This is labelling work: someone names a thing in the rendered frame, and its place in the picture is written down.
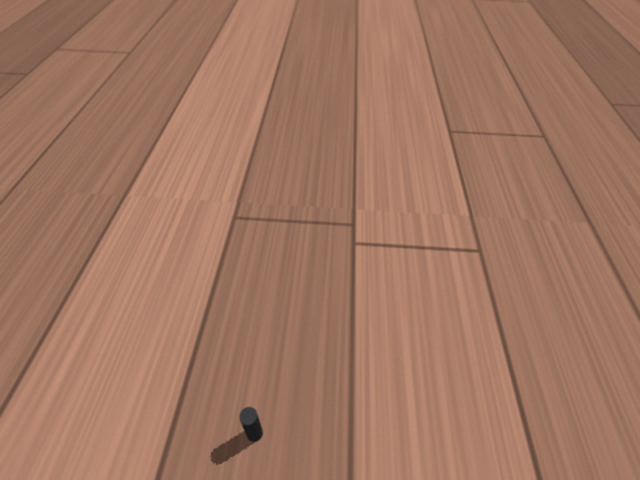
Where can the can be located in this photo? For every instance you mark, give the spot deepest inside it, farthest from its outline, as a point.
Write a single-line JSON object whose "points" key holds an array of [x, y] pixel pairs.
{"points": [[251, 424]]}

